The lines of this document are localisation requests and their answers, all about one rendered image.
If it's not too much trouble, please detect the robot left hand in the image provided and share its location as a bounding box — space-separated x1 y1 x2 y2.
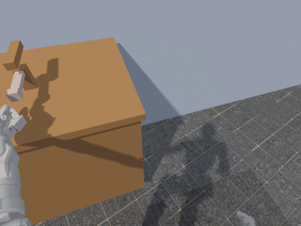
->
0 105 26 140

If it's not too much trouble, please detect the robot right hand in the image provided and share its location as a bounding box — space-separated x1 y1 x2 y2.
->
236 211 256 226

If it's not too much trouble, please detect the tap lever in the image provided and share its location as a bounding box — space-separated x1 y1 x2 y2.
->
6 71 25 103

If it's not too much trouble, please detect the counter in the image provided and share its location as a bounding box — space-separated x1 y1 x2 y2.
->
0 37 146 225

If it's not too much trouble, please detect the left robot forearm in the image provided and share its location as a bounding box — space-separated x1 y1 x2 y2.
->
0 136 25 225

